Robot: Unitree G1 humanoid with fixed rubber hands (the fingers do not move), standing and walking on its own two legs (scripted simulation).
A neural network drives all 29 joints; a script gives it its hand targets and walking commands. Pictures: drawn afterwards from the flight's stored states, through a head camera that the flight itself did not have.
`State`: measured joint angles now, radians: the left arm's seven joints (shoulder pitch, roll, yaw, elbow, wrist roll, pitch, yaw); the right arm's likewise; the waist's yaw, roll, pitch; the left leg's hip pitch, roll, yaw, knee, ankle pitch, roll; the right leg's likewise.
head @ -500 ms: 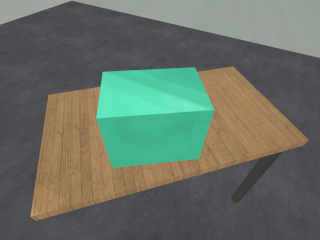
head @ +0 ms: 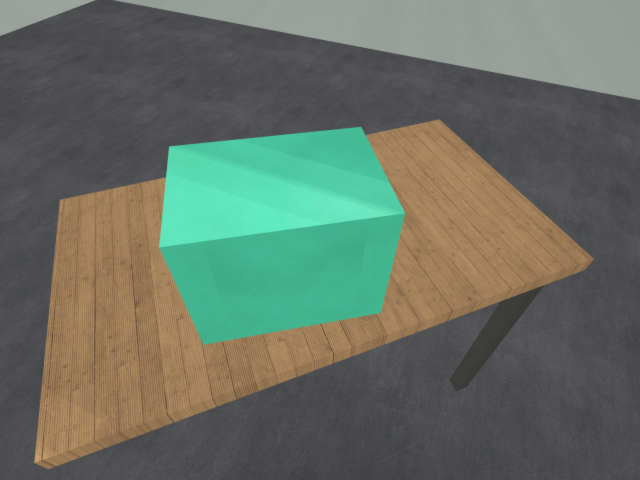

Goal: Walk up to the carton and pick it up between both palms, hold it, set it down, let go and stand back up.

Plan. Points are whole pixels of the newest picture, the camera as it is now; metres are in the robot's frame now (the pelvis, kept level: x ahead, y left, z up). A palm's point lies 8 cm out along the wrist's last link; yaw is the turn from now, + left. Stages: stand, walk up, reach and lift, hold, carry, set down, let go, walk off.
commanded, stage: walk up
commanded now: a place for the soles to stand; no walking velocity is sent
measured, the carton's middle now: (282, 235) +0.47 +0.05 +0.03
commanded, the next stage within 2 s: none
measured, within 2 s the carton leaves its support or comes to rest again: neither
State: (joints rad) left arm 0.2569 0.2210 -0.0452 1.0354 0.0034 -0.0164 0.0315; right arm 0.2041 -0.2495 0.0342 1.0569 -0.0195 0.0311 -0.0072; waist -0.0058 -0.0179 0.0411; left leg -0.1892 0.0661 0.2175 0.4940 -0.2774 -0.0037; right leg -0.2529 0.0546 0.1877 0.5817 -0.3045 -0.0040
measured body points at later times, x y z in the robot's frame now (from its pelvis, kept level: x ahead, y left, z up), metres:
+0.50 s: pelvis +0.01 +0.04 -0.01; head +0.03 +0.03 +0.44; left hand +0.10 +0.27 -0.15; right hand +0.00 -0.22 -0.16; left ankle -0.01 +0.12 -0.73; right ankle +0.00 -0.11 -0.73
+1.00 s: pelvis +0.00 +0.02 +0.00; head +0.01 +0.01 +0.45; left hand +0.07 +0.27 -0.15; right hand -0.04 -0.24 -0.15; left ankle -0.01 +0.12 -0.73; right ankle +0.01 -0.11 -0.73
